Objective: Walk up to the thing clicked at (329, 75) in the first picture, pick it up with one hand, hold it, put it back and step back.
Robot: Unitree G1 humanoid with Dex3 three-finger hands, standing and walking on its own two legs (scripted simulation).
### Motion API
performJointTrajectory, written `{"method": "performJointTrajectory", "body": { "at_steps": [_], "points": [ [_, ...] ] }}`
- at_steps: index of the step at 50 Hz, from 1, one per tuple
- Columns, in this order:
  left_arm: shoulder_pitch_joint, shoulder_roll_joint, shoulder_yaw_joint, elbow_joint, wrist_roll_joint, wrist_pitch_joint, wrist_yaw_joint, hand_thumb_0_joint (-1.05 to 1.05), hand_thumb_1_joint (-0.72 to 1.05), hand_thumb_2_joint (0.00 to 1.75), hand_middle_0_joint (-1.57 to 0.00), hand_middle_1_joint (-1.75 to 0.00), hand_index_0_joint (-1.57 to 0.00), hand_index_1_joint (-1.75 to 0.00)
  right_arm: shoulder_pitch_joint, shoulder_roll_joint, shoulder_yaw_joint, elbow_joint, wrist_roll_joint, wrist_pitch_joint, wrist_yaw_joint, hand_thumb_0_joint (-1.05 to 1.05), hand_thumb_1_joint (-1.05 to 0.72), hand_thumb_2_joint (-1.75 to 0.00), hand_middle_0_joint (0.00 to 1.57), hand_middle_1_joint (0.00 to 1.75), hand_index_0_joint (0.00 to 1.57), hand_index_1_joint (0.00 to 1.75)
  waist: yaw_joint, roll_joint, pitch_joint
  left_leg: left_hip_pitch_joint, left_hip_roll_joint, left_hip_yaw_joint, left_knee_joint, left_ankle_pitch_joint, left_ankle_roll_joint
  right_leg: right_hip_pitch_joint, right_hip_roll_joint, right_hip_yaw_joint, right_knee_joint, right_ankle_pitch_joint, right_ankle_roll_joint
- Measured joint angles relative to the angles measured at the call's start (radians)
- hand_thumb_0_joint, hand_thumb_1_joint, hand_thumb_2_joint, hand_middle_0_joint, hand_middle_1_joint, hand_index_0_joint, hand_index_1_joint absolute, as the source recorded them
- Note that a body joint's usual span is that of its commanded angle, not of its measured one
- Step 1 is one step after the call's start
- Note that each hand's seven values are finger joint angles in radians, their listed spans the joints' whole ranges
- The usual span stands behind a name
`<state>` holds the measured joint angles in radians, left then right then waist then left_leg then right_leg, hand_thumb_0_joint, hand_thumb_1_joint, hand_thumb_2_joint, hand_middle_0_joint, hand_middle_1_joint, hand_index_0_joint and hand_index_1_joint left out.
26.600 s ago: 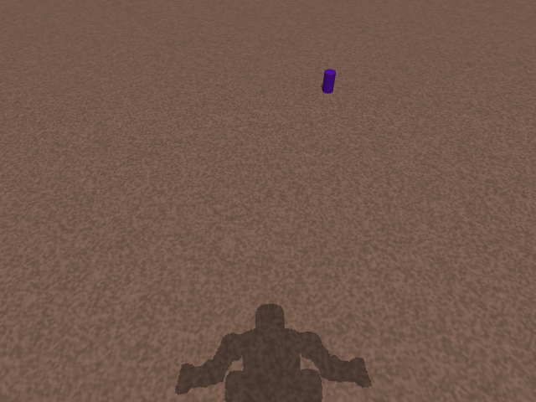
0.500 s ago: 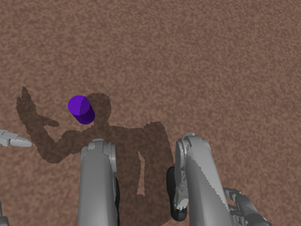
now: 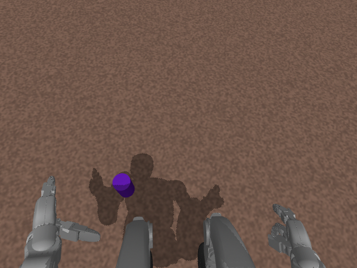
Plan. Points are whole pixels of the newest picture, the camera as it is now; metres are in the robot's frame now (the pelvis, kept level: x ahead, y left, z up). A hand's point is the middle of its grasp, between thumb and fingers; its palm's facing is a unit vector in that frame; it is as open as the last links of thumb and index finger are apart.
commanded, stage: home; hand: left
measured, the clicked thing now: (124, 185) +0.43 +0.22 -0.55
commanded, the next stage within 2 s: none
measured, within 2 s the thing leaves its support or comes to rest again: neither
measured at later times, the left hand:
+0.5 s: hand (66, 232) +0.20 +0.20 +0.05, palm faces +0.14 -0.94 -0.31, open 17.5 cm
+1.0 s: hand (68, 242) +0.19 +0.19 +0.05, palm faces +0.13 -0.95 -0.29, open 17.6 cm
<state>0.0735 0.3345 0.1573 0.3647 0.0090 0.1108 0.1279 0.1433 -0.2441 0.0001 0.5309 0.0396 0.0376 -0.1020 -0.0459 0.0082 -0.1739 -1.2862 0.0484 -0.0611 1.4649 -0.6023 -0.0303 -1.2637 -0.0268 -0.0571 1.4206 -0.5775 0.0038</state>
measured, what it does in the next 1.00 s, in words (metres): rises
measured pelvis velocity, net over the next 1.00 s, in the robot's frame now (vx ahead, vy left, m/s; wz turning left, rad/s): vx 0.02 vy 0.01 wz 0.02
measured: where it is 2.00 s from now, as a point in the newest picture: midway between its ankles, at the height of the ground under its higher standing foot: outside the picture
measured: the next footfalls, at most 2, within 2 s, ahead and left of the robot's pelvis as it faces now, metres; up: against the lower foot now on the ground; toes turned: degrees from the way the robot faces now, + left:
none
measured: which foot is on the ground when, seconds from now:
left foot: down 0.00-1.00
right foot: down 0.00-1.00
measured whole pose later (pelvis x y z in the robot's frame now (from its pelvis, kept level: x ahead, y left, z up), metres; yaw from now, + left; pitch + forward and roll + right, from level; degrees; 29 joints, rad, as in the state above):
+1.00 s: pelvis +0.02 +0.01 +0.11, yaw +1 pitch +7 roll -2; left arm 0.47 0.21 -0.01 0.00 -0.01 0.26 0.15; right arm 0.29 -0.20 0.03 0.51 0.01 -0.12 -0.18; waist -0.02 0.03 -0.11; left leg -0.63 0.05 -0.03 0.96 -0.46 -0.02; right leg -0.60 -0.03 -0.05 0.91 -0.43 0.02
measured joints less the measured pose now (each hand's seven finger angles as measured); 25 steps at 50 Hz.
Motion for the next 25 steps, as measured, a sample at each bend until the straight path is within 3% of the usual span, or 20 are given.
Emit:
{"method": "performJointTrajectory", "body": {
  "at_steps": [16,25],
  "points": [
    [0.33,-0.099,-0.158,-0.313,-0.023,0.149,0.06,-0.01,-0.55,0.04,-0.06,-0.05,-0.06,-0.05,0.143,0.039,0.023,-0.029,-0.005,-0.064,-0.083,0.01,-0.9,-0.9,0.2,0.3,0.2,0.3,0.005,0.028,0.004,0.518,0.001,0.026,-0.399,0.089,0.011,0.523,0.003,0.003,-0.411,0.096,0.013],
    [0.412,-0.119,-0.178,-0.404,-0.022,0.158,0.04,-0.01,-0.56,0.04,-0.06,-0.05,-0.06,-0.05,0.134,0.043,0.027,-0.054,-0.018,-0.108,-0.086,0.01,-0.9,-0.9,0.2,0.3,0.2,0.3,0.023,0.032,0.022,0.626,-0.005,0.031,-0.47,0.112,0.016,0.632,-0.002,0.005,-0.482,0.119,0.019]
  ]
}}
